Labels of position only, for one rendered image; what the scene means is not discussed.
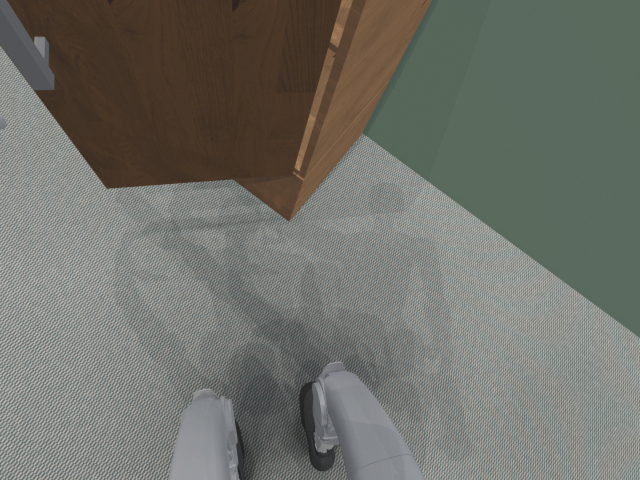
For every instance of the right robot shin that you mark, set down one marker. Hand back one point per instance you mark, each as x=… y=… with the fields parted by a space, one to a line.
x=326 y=439

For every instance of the cupboard door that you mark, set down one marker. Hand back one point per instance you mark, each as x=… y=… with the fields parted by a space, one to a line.
x=155 y=92

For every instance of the handle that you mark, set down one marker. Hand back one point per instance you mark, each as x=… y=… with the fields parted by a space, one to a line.
x=31 y=58

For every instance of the robot right thigh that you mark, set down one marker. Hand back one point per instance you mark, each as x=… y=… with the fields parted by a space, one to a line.
x=371 y=445

